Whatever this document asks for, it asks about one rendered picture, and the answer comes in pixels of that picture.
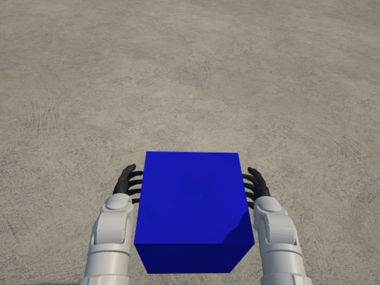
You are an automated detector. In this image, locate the left robot forearm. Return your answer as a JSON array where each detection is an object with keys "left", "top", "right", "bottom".
[{"left": 78, "top": 193, "right": 134, "bottom": 285}]

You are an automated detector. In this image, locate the left robot hand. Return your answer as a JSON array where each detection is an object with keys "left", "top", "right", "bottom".
[{"left": 113, "top": 164, "right": 144, "bottom": 204}]

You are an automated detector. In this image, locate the right robot forearm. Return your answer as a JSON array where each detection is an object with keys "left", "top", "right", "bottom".
[{"left": 253, "top": 196, "right": 312, "bottom": 285}]

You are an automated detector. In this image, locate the right robot hand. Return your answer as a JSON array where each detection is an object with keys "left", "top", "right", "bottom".
[{"left": 242, "top": 167, "right": 270, "bottom": 209}]

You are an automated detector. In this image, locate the carton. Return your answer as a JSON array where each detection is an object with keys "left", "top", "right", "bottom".
[{"left": 134, "top": 151, "right": 255, "bottom": 274}]

